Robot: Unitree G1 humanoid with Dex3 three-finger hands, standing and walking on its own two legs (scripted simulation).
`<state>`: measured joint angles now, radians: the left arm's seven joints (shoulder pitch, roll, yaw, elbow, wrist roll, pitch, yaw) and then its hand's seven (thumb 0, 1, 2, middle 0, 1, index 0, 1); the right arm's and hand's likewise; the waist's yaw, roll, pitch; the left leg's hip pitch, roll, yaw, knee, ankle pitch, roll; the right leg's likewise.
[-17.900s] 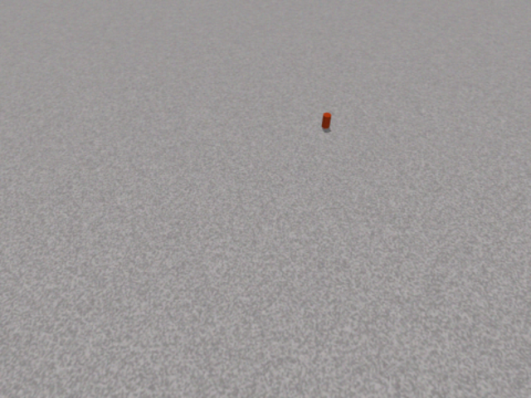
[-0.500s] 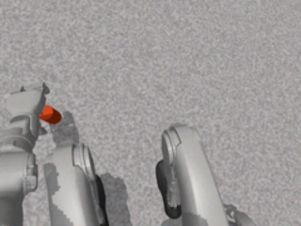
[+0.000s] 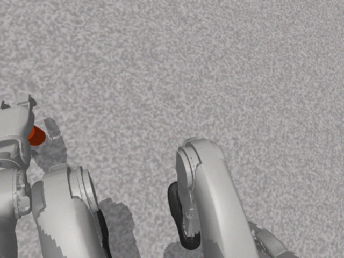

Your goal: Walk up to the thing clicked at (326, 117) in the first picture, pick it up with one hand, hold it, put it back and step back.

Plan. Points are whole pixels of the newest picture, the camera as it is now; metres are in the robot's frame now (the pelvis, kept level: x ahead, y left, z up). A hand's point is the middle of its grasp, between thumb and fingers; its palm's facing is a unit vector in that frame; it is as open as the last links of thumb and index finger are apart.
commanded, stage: rest palm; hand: left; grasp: from above
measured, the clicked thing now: (29, 134) +0.42 +0.29 -0.25
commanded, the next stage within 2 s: close in 0.30 s
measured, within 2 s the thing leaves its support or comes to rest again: neither
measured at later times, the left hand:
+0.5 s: hand (26, 137) +0.40 +0.29 -0.22, palm faces -0.42 -0.13 -0.90, open 12.8 cm
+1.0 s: hand (25, 137) +0.41 +0.29 -0.22, palm faces -0.42 -0.13 -0.90, open 10.6 cm
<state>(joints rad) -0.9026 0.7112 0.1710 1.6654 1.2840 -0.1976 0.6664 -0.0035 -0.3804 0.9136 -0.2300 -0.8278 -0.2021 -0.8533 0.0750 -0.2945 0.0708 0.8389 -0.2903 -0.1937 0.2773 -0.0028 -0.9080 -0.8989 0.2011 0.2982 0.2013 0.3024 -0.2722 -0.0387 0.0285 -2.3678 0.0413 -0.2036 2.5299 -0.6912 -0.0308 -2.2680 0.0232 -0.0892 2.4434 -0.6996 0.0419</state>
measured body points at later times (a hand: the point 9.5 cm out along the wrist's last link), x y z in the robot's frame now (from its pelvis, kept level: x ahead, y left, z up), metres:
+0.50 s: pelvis +0.00 +0.00 -0.01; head +0.23 +0.09 +0.37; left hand +0.42 +0.29 -0.17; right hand +0.04 -0.26 -0.09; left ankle +0.07 +0.14 -0.26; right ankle +0.10 -0.12 -0.26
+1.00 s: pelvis +0.00 +0.01 +0.00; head +0.24 +0.10 +0.36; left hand +0.42 +0.29 -0.17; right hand +0.05 -0.25 -0.09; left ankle +0.07 +0.14 -0.26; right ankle +0.10 -0.12 -0.26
